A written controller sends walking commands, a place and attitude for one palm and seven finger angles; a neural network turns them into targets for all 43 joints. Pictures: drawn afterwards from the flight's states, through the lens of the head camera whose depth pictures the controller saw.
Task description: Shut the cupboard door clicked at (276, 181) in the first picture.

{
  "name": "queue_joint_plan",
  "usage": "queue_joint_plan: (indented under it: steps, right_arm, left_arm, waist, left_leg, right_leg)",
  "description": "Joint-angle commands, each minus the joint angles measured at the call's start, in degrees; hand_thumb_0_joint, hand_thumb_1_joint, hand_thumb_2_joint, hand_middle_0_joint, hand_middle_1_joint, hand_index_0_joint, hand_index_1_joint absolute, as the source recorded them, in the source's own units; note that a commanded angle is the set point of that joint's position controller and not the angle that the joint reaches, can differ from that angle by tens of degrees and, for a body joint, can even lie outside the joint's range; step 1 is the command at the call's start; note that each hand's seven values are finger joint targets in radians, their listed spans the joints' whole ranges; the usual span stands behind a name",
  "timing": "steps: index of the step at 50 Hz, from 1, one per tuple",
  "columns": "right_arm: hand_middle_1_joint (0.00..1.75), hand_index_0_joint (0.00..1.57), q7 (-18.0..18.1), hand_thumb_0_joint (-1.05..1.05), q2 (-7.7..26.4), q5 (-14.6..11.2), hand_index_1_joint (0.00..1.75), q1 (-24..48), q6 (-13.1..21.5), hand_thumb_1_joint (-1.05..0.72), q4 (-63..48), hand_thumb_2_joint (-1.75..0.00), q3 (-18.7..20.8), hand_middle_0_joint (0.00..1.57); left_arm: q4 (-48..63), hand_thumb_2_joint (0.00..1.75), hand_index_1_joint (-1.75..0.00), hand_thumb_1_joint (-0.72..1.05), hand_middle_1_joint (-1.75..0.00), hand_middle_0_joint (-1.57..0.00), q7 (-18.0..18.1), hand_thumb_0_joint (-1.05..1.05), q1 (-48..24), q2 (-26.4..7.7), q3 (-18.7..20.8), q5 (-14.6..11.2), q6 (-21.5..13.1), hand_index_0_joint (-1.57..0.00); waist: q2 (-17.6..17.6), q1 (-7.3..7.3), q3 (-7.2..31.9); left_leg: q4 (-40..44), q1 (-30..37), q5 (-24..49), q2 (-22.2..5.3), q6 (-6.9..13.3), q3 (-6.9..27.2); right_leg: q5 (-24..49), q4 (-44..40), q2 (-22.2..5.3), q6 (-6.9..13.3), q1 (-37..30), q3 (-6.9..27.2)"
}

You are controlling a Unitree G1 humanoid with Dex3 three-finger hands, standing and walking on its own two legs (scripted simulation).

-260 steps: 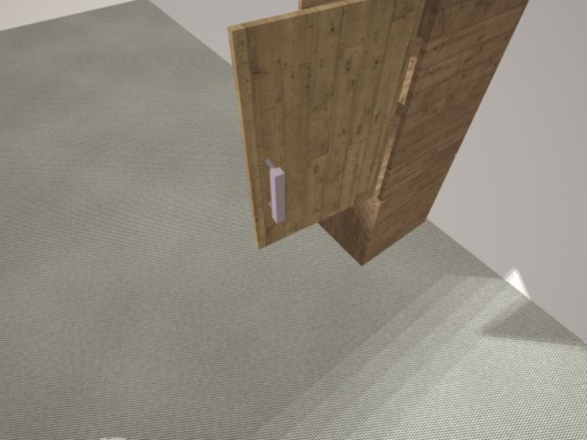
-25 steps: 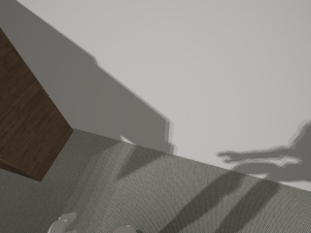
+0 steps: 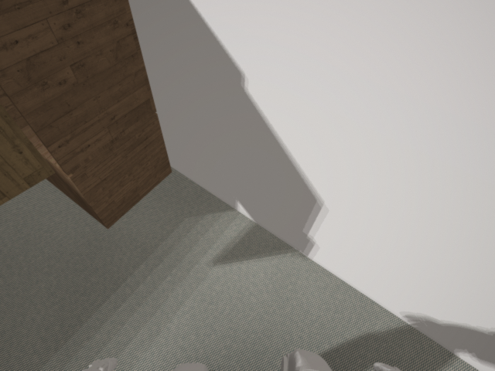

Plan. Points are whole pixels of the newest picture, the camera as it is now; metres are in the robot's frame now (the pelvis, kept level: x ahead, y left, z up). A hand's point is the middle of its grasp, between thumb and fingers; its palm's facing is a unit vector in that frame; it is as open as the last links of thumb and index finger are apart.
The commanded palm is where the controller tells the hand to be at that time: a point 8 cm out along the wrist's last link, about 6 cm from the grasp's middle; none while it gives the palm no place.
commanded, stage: turn to face it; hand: left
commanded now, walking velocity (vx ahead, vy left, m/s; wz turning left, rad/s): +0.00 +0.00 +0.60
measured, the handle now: out of the picture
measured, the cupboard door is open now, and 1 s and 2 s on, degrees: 83 83 83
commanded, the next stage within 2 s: take the last steps up to it in 1.30 s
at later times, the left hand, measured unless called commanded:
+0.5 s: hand out of the picture +0.00 +0.17 -0.17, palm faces +0.32 -0.92 -0.22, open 7.4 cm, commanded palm none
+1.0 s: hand out of the picture -0.04 +0.15 -0.15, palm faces +0.56 -0.77 -0.29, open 7.4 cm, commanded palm none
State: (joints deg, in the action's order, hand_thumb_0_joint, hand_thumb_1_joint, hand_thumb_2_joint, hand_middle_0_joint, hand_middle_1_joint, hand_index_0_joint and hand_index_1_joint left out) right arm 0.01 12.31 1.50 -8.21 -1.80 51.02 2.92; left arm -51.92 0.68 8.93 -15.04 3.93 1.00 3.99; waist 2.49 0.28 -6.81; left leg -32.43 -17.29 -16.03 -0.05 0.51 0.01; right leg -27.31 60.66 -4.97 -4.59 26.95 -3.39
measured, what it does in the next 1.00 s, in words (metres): steps on the spot, turning left: right foot, then left foot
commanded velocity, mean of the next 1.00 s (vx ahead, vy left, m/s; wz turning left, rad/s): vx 0.00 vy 0.00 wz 0.58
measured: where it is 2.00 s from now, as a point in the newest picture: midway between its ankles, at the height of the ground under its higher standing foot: outside the picture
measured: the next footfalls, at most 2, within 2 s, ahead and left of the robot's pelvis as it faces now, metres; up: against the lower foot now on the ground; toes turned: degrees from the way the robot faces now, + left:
right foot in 0.18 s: +0.05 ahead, -0.15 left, +0.00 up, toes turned +3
left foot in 0.52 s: -0.01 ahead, +0.09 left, +0.00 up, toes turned +25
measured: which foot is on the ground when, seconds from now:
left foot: down 0.00-0.18, up 0.20-0.50, down 0.52-0.86, up 0.88-1.00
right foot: up 0.00-0.16, down 0.18-0.52, up 0.54-0.84, down 0.86-1.00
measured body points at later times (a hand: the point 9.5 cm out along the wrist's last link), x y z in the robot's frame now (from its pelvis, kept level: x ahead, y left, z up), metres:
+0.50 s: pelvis -0.01 -0.03 +0.00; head +0.04 -0.01 +0.44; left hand -0.02 +0.22 -0.15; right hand +0.17 -0.26 -0.14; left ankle -0.05 +0.08 -0.72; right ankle +0.01 -0.15 -0.73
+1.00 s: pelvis +0.00 -0.07 +0.00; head +0.05 -0.06 +0.45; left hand -0.07 +0.19 -0.13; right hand +0.22 -0.24 -0.15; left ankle -0.08 +0.03 -0.66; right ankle +0.07 -0.17 -0.73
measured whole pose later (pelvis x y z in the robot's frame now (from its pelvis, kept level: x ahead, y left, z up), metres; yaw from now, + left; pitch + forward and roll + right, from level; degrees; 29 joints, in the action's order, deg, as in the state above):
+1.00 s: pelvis +0.00 -0.07 +0.00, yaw +37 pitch +0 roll +1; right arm -1.3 14.8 1.2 -8.8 -5.0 53.0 5.2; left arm -49.8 1.3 10.0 -12.0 2.1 1.4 1.3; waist -1.3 -1.3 -6.4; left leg -62.5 -28.0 -26.4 1.0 -2.5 0.7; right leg -17.9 32.4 -5.2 -0.4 13.9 -6.9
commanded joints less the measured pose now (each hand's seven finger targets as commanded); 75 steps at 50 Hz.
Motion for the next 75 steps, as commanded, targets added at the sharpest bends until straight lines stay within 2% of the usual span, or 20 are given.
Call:
queue_joint_plan:
  steps: [1, 7, 9, 15, 19, 23, 24, 26, 27, 31, 40, 41, 43, 48, 53, 57, 59, 60, 70, 75]
  right_arm:
    - [0.30, 0.20, 0.95, 0.00, 13.20, 0.20, 0.30, -2.76, 0.54, -0.90, -2.77, -0.90, 3.44, 0.20]
    - [0.30, 0.20, 0.30, 0.00, 11.76, -0.56, 0.30, 1.81, -0.39, -0.90, -4.65, -0.90, 3.76, 0.20]
    - [0.30, 0.20, -0.36, 0.00, 7.50, -0.90, 0.30, 2.63, -0.56, -0.90, -6.77, -0.90, 3.21, 0.20]
    - [0.30, 0.20, -1.92, 0.00, 5.70, -0.61, 0.30, 0.98, -1.95, -0.90, -3.39, -0.90, 2.79, 0.20]
    - [0.30, 0.20, -2.01, 0.00, 4.22, -0.84, 0.30, 4.46, -1.09, -0.90, -4.22, -0.90, 1.67, 0.20]
    - [0.30, 0.20, -1.73, 0.00, 5.30, -0.82, 0.30, 0.20, -0.35, -0.90, -3.41, -0.90, 1.66, 0.20]
    - [0.30, 0.20, -1.67, 0.00, 7.03, -0.75, 0.30, -3.07, 0.04, -0.90, -2.56, -0.90, 2.15, 0.20]
    - [0.30, 0.20, -0.62, 0.00, 17.62, -0.20, 0.30, -10.50, 0.37, -0.90, -1.58, -0.90, 4.72, 0.20]
    - [0.30, 0.20, -0.16, 0.00, 17.73, -0.07, 0.30, -12.28, 0.12, -0.90, -0.22, -0.90, 4.55, 0.20]
    - [0.30, 0.20, 0.97, 0.00, 12.61, 0.09, 0.30, -2.52, 0.67, -0.90, -2.52, -0.90, 3.02, 0.20]
    - [0.30, 0.20, 0.32, 0.00, 13.01, -0.14, 0.30, 1.20, -0.40, -0.90, -3.69, -0.90, 3.68, 0.20]
    - [0.30, 0.20, 0.18, 0.00, 11.71, -0.50, 0.30, 2.36, -0.48, -0.90, -4.32, -0.90, 3.60, 0.20]
    - [0.30, 0.20, -0.41, 0.00, 6.88, -0.98, 0.30, 2.82, -0.57, -0.90, -6.40, -0.90, 2.99, 0.20]
    - [0.30, 0.20, -1.67, 0.00, 6.32, -0.27, 0.30, 0.57, -2.01, -0.90, -3.21, -0.90, 2.92, 0.20]
    - [0.30, 0.20, -1.74, 0.00, 3.67, -0.87, 0.30, 4.05, -0.77, -0.90, -3.70, -0.90, 1.38, 0.20]
    - [0.30, 0.20, -1.15, 0.00, 5.81, -0.79, 0.30, -2.35, 0.36, -0.90, -1.53, -0.90, 1.45, 0.20]
    - [0.30, 0.20, -0.12, 0.00, 15.17, -0.15, 0.30, -8.11, 1.03, -0.90, -0.98, -0.90, 3.56, 0.20]
    - [0.30, 0.20, 0.44, 0.00, 15.37, -0.13, 0.30, -9.47, 0.52, -0.90, -0.05, -0.90, 3.47, 0.20]
    - [0.30, 0.20, 1.59, 0.00, 10.36, 0.13, 0.30, -2.77, 0.85, -0.90, 0.38, -0.90, 1.72, 0.20]
    - [0.30, 0.20, 0.61, 0.00, 8.81, -0.48, 0.30, 0.20, 0.48, -0.90, 0.11, -0.90, 1.70, 0.20]
  left_arm:
    - [5.83, 0.90, -0.30, 0.90, -0.30, -0.20, -0.15, 0.00, -2.06, -3.44, 0.71, -0.37, -1.97, -0.20]
    - [4.36, 0.90, -0.30, 0.90, -0.30, -0.20, 0.41, 0.00, 6.16, -5.79, 1.44, -0.44, -3.29, -0.20]
    - [4.76, 0.90, -0.30, 0.90, -0.30, -0.20, 1.12, 0.00, 7.24, -13.94, 2.74, 0.70, -3.87, -0.20]
    - [6.98, 0.90, -0.30, 0.90, -0.30, -0.20, 1.19, 0.00, -0.20, -6.90, 0.93, 0.37, -4.14, -0.20]
    - [5.05, 0.90, -0.30, 0.90, -0.30, -0.20, 1.11, 0.00, 5.70, -9.49, 1.79, 0.60, -4.33, -0.20]
    - [4.40, 0.90, -0.30, 0.90, -0.30, -0.20, 0.70, 0.00, 5.16, -10.50, 2.37, 0.13, -4.08, -0.20]
    - [4.68, 0.90, -0.30, 0.90, -0.30, -0.20, 0.50, 0.00, 3.77, -9.88, 2.31, -0.31, -3.87, -0.20]
    - [8.57, 0.90, -0.30, 0.90, -0.30, -0.20, 0.26, 0.00, -0.06, -3.43, 0.40, -0.64, -3.05, -0.20]
    - [9.07, 0.90, -0.30, 0.90, -0.30, -0.20, 0.60, 0.00, -2.96, -5.31, 0.46, -0.15, -2.42, -0.20]
    - [5.87, 0.90, -0.30, 0.90, -0.30, -0.20, 0.05, 0.00, -1.95, -4.43, 0.94, -0.09, -1.73, -0.20]
    - [4.46, 0.90, -0.30, 0.90, -0.30, -0.20, 0.08, 0.00, 3.71, -4.34, 0.74, -0.52, -2.68, -0.20]
    - [3.96, 0.90, -0.30, 0.90, -0.30, -0.20, 0.35, 0.00, 6.37, -5.64, 1.26, -0.42, -3.19, -0.20]
    - [4.30, 0.90, -0.30, 0.90, -0.30, -0.20, 1.04, 0.00, 8.01, -14.10, 2.68, 0.81, -3.95, -0.20]
    - [6.74, 0.90, -0.30, 0.90, -0.30, -0.20, 1.09, 0.00, -0.62, -6.89, 0.65, 0.30, -4.09, -0.20]
    - [4.28, 0.90, -0.30, 0.90, -0.30, -0.20, 1.07, 0.00, 6.15, -9.63, 1.76, 0.81, -4.37, -0.20]
    - [3.32, 0.90, -0.30, 0.90, -0.30, -0.20, 0.52, 0.00, 5.17, -9.21, 1.79, -0.21, -4.05, -0.20]
    - [6.33, 0.90, -0.30, 0.90, -0.30, -0.20, 0.15, 0.00, 2.77, -3.19, -0.01, -0.92, -3.39, -0.20]
    - [6.67, 0.90, -0.30, 0.90, -0.30, -0.20, 0.66, 0.00, -0.05, -3.95, -0.27, -0.48, -2.69, -0.20]
    - [1.56, 0.90, -0.30, 0.90, -0.30, -0.20, -0.04, 0.00, 0.44, -1.84, -0.58, -0.34, -1.84, -0.20]
    - [-1.41, 0.90, -0.30, 0.90, -0.30, -0.20, -0.67, 0.00, 9.28, -4.07, 0.65, 0.45, -3.59, -0.20]
  waist:
    - [-10.50, -1.99, 9.99]
    - [-7.06, 2.49, 10.73]
    - [17.00, 3.70, 9.07]
    - [11.05, -0.81, 6.08]
    - [8.46, 2.55, 9.09]
    - [7.87, 0.21, 10.73]
    - [3.95, -2.05, 12.06]
    - [-21.13, -6.09, 13.81]
    - [-14.35, -6.45, 13.76]
    - [-12.62, -2.04, 8.52]
    - [-10.78, 0.87, 9.51]
    - [-7.83, 2.47, 10.13]
    - [16.37, 3.91, 9.06]
    - [12.70, -1.15, 5.03]
    - [8.44, 2.38, 8.82]
    - [5.59, -1.18, 11.33]
    - [-19.08, -4.30, 13.84]
    - [-14.23, -4.76, 13.51]
    - [-11.52, -1.33, 9.28]
    - [-4.50, 3.54, 7.45]
  left_leg:
    - [10.00, 8.87, 26.09, -13.09, 8.31, 13.69]
    - [2.53, -5.60, 11.86, -6.87, 3.32, 14.87]
    - [-24.57, -16.36, -20.26, 3.22, -2.93, 1.81]
    - [-29.69, -12.69, -9.79, -2.10, -4.64, -1.26]
    - [-14.06, -8.28, -11.27, -1.08, -4.67, -5.31]
    - [0.74, 1.70, -1.18, -0.17, -3.33, -6.82]
    - [7.39, 8.49, 6.35, -1.31, -2.38, -5.03]
    - [11.26, 20.76, 42.89, -24.38, 11.33, 24.99]
    - [9.48, 18.74, 40.98, -25.23, 14.13, 22.15]
    - [11.01, 9.06, 26.81, -15.13, 8.78, 14.39]
    - [7.40, -1.41, 15.73, -9.68, 6.16, 16.62]
    - [3.91, -6.00, 10.10, -7.05, 3.91, 15.57]
    - [-22.85, -16.78, -19.63, 4.29, -2.84, 2.02]
    - [-33.87, -12.92, -9.96, -1.34, -3.69, 0.78]
    - [-12.43, -6.57, -11.55, -0.22, -3.87, -4.58]
    - [7.86, 8.08, 5.41, -0.29, -2.04, -4.16]
    - [11.14, 20.86, 40.85, -22.28, 9.99, 21.71]
    - [9.01, 18.39, 44.02, -23.97, 13.36, 19.46]
    - [11.22, 9.35, 28.77, -13.72, 8.93, 10.58]
    - [5.34, -9.35, -11.55, -5.68, 4.16, 9.23]
  right_leg:
    - [0.78, -7.20, 1.26, -0.15, -0.62, 1.87]
    - [13.41, -36.75, 1.99, 1.11, -23.58, 1.98]
    - [17.18, -47.41, -23.58, 11.98, -22.33, 25.81]
    - [32.13, -41.32, -13.06, 10.24, -18.13, 1.93]
    - [42.32, -36.78, -15.38, 11.26, -25.02, 1.23]
    - [40.93, -30.01, -15.19, 7.74, -21.80, -2.27]
    - [37.01, -24.42, -14.04, 5.13, -17.54, -4.59]
    - [-11.99, -1.35, -1.72, -1.65, 7.06, -4.73]
    - [-10.79, 4.40, -2.54, -0.16, 7.00, 1.54]
    - [0.75, 3.59, -1.49, -0.39, 4.82, 3.05]
    - [8.67, -26.97, 4.35, 0.61, -16.59, -0.02]
    - [12.91, -35.38, 2.48, 0.96, -23.16, 1.42]
    - [15.16, -47.76, -23.12, 11.24, -23.70, 26.16]
    - [26.19, -42.64, -13.20, 10.65, -14.58, 5.29]
    - [40.84, -36.58, -15.02, 11.34, -23.39, 3.21]
    - [39.11, -26.71, -12.36, 5.40, -18.30, -1.42]
    - [-7.79, -7.79, -1.64, -1.22, 3.12, -4.60]
    - [-10.52, -2.37, -2.22, 0.04, 2.34, 1.09]
    - [0.31, -12.59, 1.74, 0.84, -6.16, 0.52]
    - [5.76, -36.55, 2.01, 2.37, -28.44, 0.52]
